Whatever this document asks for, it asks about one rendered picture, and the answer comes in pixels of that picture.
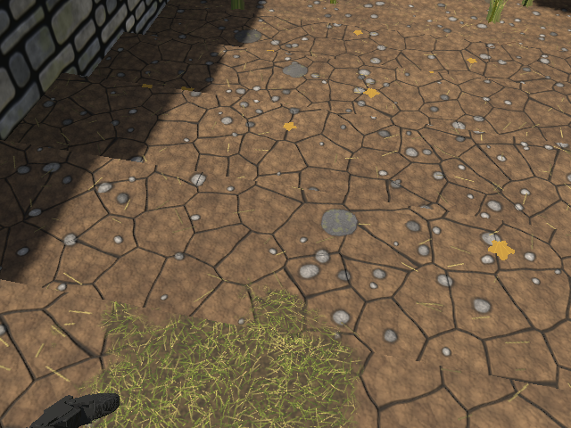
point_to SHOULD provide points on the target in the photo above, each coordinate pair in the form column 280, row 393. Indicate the left robot hand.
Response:
column 72, row 413

